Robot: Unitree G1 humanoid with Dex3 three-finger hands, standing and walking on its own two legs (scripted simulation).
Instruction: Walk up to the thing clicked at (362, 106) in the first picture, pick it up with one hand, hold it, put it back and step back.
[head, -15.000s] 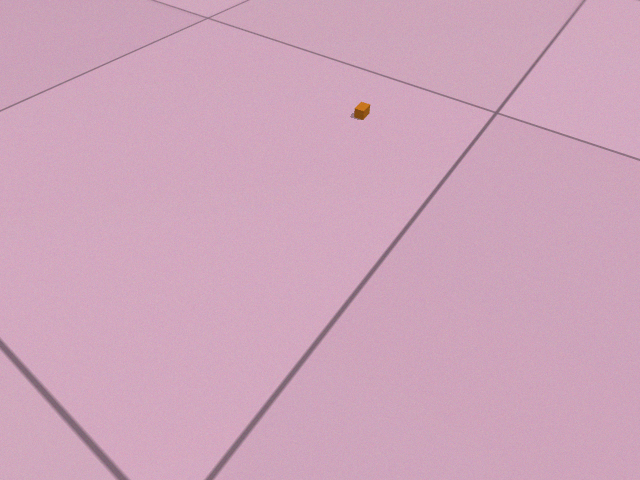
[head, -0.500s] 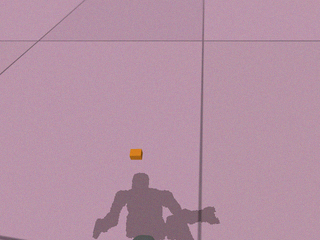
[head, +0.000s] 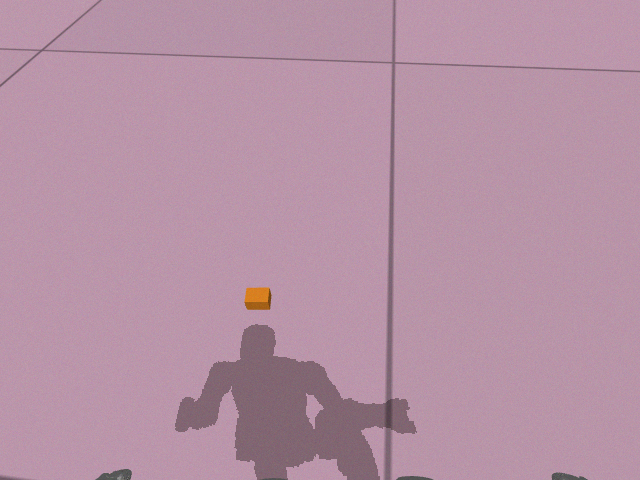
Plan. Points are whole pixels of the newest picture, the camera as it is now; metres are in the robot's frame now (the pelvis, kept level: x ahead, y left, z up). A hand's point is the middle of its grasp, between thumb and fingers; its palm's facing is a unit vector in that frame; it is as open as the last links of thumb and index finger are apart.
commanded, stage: walk up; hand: left
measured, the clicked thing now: (258, 298) +0.77 +0.27 -0.73
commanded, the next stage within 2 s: stand in 0.54 s
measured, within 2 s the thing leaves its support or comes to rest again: neither
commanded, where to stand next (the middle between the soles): +0.39 +0.03 m, yaw +2 degrees
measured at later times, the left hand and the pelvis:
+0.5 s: hand out of the picture +0.13 +0.27 -0.13, palm faces +0.04 -0.94 -0.33, open 7.4 cm; pelvis +0.01 +0.01 +0.02, yaw +1 degrees
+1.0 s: hand out of the picture +0.07 +0.25 -0.13, palm faces -0.02 -0.94 -0.35, open 7.4 cm; pelvis +0.00 +0.00 +0.02, yaw +0 degrees
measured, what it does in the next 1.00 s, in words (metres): stands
